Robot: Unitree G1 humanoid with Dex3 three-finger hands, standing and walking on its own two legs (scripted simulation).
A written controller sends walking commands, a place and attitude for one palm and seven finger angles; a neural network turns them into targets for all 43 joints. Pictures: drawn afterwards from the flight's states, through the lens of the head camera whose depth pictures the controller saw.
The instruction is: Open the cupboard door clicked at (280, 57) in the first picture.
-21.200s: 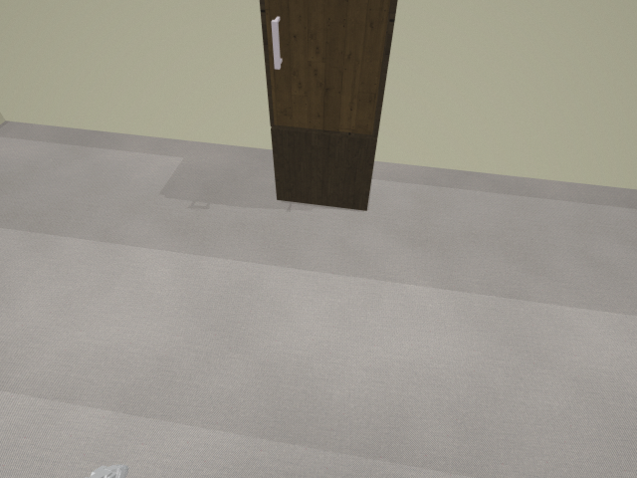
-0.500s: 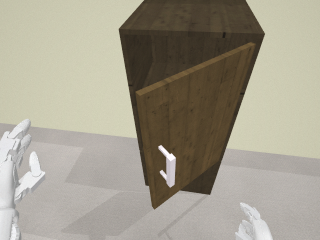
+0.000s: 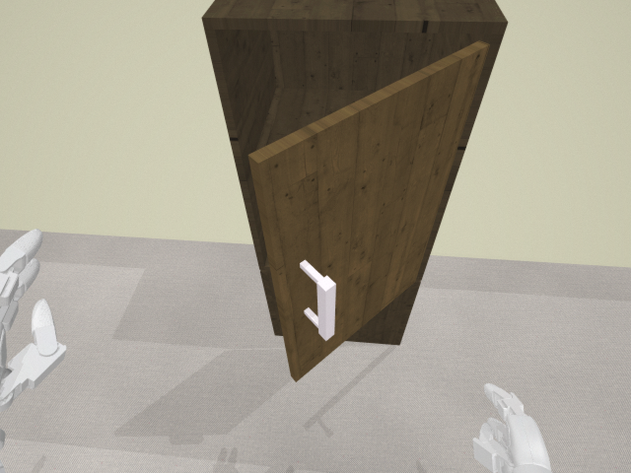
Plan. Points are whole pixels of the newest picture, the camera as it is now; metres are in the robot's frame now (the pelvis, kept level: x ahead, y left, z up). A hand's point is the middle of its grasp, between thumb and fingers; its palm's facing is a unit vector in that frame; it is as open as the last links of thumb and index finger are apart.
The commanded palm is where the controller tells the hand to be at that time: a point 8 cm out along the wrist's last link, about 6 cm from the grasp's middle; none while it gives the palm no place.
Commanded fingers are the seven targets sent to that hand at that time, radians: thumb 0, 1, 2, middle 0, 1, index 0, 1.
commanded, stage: step back with the hand held close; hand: left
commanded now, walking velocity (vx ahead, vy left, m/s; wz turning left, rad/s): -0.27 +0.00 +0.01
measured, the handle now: (317, 302) +0.36 +0.03 -0.03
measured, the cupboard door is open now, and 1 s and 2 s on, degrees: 46 46 46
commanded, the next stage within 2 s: stop stepping back and stand still in 0.94 s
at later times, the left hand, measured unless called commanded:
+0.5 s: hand out of the picture +0.11 +0.28 +0.15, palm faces +0.46 -0.75 -0.48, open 7.4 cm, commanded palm +0.05 +0.32 +0.17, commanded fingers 0.00 0.90 0.90 -0.20 -0.30 -0.20 -0.30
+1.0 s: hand out of the picture +0.03 +0.30 +0.16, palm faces +0.53 -0.72 -0.46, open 7.4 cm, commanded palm -0.05 +0.33 +0.17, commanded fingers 0.00 0.90 0.90 -0.20 -0.30 -0.20 -0.30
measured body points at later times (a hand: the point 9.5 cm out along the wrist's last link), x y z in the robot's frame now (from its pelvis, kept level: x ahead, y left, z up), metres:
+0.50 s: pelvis -0.08 +0.01 -0.01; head -0.06 +0.02 +0.43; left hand +0.08 +0.32 +0.18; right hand +0.10 -0.22 -0.09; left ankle +0.01 +0.11 -0.74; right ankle +0.00 -0.12 -0.74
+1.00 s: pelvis -0.15 +0.01 -0.02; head -0.11 +0.05 +0.43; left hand -0.01 +0.34 +0.18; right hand +0.07 -0.20 -0.08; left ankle -0.09 +0.11 -0.74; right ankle -0.11 -0.12 -0.69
